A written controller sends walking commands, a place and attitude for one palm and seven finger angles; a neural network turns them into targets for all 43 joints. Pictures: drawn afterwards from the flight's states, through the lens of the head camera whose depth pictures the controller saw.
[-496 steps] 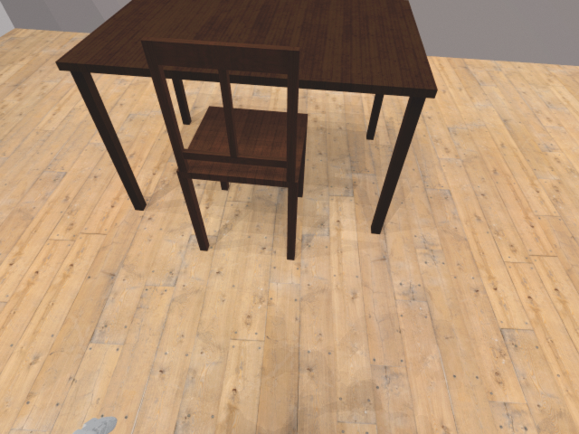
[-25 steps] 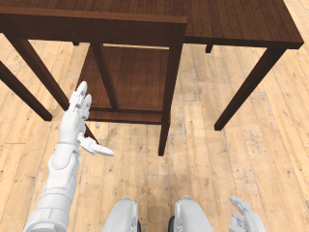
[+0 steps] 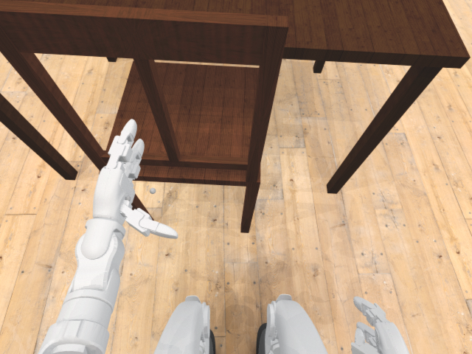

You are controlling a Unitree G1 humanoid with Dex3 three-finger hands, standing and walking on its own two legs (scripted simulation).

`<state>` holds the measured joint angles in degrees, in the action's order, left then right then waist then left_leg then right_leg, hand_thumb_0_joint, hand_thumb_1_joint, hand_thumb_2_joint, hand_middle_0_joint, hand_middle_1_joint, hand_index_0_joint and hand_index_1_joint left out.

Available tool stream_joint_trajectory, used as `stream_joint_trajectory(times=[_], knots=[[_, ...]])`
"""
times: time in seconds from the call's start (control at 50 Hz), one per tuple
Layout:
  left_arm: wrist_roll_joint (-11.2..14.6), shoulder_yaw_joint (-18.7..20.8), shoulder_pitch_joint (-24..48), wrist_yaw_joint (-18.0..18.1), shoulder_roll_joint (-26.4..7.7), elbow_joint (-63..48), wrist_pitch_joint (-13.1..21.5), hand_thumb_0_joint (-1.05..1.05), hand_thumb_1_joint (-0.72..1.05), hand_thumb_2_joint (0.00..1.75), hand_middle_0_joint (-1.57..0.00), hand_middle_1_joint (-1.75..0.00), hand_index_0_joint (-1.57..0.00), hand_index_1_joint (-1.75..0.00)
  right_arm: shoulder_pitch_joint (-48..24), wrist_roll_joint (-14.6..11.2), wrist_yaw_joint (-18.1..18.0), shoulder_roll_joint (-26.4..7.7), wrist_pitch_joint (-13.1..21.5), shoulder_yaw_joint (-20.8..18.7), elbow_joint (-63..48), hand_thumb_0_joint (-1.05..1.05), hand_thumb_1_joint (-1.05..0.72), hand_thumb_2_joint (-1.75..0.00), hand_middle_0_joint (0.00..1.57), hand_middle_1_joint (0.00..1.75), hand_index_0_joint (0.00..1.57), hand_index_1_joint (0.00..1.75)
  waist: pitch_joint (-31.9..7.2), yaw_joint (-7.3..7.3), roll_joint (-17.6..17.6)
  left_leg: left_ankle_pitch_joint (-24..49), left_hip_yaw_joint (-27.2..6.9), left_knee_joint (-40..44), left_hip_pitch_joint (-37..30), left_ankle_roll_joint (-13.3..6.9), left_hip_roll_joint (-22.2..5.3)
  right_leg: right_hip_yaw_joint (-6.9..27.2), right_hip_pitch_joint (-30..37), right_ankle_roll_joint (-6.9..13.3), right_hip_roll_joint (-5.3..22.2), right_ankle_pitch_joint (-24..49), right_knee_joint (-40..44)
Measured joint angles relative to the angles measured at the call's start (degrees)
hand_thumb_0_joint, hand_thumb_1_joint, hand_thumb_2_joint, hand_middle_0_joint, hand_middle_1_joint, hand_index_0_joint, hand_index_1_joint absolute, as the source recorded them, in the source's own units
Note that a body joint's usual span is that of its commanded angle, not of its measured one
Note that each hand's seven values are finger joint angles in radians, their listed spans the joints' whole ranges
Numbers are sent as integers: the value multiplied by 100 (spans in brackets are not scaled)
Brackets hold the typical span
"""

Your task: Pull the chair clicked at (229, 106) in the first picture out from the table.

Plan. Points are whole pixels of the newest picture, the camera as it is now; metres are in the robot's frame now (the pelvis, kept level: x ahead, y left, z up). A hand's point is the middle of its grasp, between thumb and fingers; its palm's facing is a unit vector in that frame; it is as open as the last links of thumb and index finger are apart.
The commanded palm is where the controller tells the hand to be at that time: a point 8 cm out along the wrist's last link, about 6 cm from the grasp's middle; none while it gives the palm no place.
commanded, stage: aim the fingers beside a spindle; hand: left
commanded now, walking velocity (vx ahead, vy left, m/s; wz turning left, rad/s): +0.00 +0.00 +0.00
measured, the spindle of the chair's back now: (162, 117) +0.52 +0.15 +0.02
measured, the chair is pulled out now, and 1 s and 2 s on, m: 0.00 0.00 0.00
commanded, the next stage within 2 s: push the fingers through the gap in 1.74 s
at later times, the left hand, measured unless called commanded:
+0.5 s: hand (150, 192) +0.37 +0.15 +0.01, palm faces -0.04 -1.00 -0.04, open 16.9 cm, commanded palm +0.35 +0.20 +0.02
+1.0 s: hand (157, 193) +0.36 +0.13 +0.03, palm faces -0.08 -1.00 -0.05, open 16.9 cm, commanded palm +0.35 +0.19 +0.02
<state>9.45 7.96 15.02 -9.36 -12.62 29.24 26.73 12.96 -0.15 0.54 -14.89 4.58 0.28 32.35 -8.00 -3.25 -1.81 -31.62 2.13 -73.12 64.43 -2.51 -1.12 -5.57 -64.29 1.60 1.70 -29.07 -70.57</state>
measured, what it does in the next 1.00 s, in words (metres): stands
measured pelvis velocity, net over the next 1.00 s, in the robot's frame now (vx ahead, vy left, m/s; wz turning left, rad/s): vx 0.00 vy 0.00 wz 0.00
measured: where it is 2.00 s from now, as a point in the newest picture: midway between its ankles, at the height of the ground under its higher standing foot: outside the picture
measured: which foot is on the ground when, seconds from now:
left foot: down 0.00-1.00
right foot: down 0.00-1.00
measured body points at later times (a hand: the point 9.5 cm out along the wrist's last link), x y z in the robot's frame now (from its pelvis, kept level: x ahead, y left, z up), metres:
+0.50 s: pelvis +0.00 +0.00 +0.00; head +0.12 +0.00 +0.44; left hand +0.37 +0.21 +0.01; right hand +0.14 -0.25 -0.11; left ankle +0.03 +0.09 -0.62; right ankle +0.04 -0.11 -0.62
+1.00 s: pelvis +0.00 +0.00 +0.00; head +0.12 +0.00 +0.44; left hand +0.36 +0.19 +0.03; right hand +0.14 -0.25 -0.11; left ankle +0.03 +0.09 -0.62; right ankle +0.04 -0.11 -0.62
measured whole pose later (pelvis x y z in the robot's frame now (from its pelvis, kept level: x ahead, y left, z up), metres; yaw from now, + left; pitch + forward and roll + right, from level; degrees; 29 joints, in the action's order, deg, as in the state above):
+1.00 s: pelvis +0.00 +0.00 +0.00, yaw +0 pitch +22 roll -2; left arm 8.6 5.5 13.0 -8.3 -11.4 28.4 27.7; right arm 13.6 -0.3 0.9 -14.8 4.2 0.5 33.0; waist -9.0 -2.6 -2.1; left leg -31.5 2.2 -72.0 62.8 -2.5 -0.9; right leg -5.4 -62.8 1.5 1.7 -29.1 -69.7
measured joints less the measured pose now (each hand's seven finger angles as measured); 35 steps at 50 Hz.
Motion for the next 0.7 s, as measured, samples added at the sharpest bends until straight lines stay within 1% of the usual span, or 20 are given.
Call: stream_joint_trajectory(times=[0.06, 0.1, 0.16, 0.22, 0.26, 0.32, 0.36, 0.4, 0.48, 0.54, 0.62, 0.66, 0.7], knots=[[-24, -60, -34, 58, 36, -84, 55, -1, -50, 30, -6, -8, -6, -8, 44, 1, 16, 2, -20, -2, 47, 1, -90, -90, 20, 30, 21, 30, -55, 34, -16, 0, 18, 63, -77, -7, 11, 20, 67, -13, 6, -4, 47], [-61, -70, 54, 81, 41, 103, 40, -1, -50, 30, -6, -8, -6, -8, 53, -12, 29, 2, -54, 24, 73, 1, -90, -90, 20, 30, 21, 30, -92, 42, -10, -1, 23, 83, -101, -11, 19, 25, 85, -16, 11, -12, 56], [-121, -43, 224, 103, 21, 481, -64, -1, -50, 30, -6, -8, -6, -8, 45, -26, 47, 5, -96, 62, 55, 1, -90, -90, 20, 30, 21, 30, -118, 10, 13, -8, 16, 58, -50, -8, 24, 19, 34, -7, 18, -29, 22], [-120, -3, 195, 116, 22, 475, -130, -1, -50, 30, -6, -8, -6, -8, 24, -12, 50, 19, -101, 46, -10, 1, -90, -90, 20, 30, 21, 30, -75, -35, 29, -24, 13, 10, 11, 1, 9, 18, -29, 5, 5, -38, -20], [-89, 3, 20, 128, 49, 182, -99, -1, -50, 30, -6, -8, -6, -8, 22, 5, 54, 33, -89, 7, -45, 1, -90, -90, 20, 30, 21, 30, -30, -44, 25, -31, 22, 14, -8, 8, -5, 28, -16, 7, -11, -34, -11], [-62, -45, -254, 150, 87, -249, 36, -1, -50, 30, -6, -8, -6, -8, 56, 16, 55, 40, -74, -31, -37, 1, -90, -90, 20, 30, 21, 30, -19, -6, 4, -24, 36, 91, -121, 12, -12, 43, 88, 1, -24, -22, 63], [-75, -70, -308, 160, 79, -294, 114, -1, -50, 30, -6, -8, -6, -8, 78, 10, 57, 34, -82, -22, -1, 1, -90, -90, 20, 30, 21, 30, -54, 32, -6, -16, 37, 144, -196, 11, -5, 45, 161, -3, -21, -19, 109], [-90, -67, -220, 157, 47, -94, 128, -1, -50, 30, -6, -8, -6, -8, 78, -7, 58, 22, -99, 14, 42, 1, -90, -90, 20, 30, 21, 30, -102, 55, 1, -10, 26, 162, -219, 12, 6, 35, 187, -1, -12, -26, 119], [-62, 43, 52, 69, -31, 446, -16, -1, -50, 30, -6, -8, -6, -8, 12, -35, 51, 10, -112, 63, 46, 1, -90, -90, 20, 30, 21, 30, -120, 25, 39, -13, -12, 91, -123, 25, 10, -2, 107, 24, -4, -44, 50], [-5, 83, -25, -12, -41, 341, -72, -1, -50, 30, -6, -8, -6, -8, -22, -26, 32, 11, -72, 28, -18, 1, -90, -90, 20, 30, 21, 30, -70, -9, 42, -24, -31, 32, -55, 34, -6, -20, 50, 37, -18, -43, 13], [44, -73, -356, -31, 40, -251, 67, -1, -50, 30, -6, -8, -6, -8, -7, -6, 18, 2, -7, -40, -35, 1, -90, -90, 20, 30, 21, 30, -18, 30, 2, -17, -24, 80, -145, 32, -10, -12, 142, 24, -26, -24, 74], [13, -117, -356, -18, 62, -271, 151, -1, -50, 30, -6, -8, -6, -8, -1, -6, 11, -4, -4, -25, 13, 1, -90, -90, 20, 30, 21, 30, -53, 60, 1, -8, -16, 115, -190, 25, -3, -3, 183, 14, -22, -19, 101], [-37, -83, -201, 8, 47, -45, 166, -1, -50, 30, -6, -8, -6, -8, -15, -14, 7, -8, -18, 16, 59, 1, -90, -90, 20, 30, 21, 30, -97, 65, 16, -6, -18, 109, -180, 22, 4, -4, 172, 14, -15, -23, 88]])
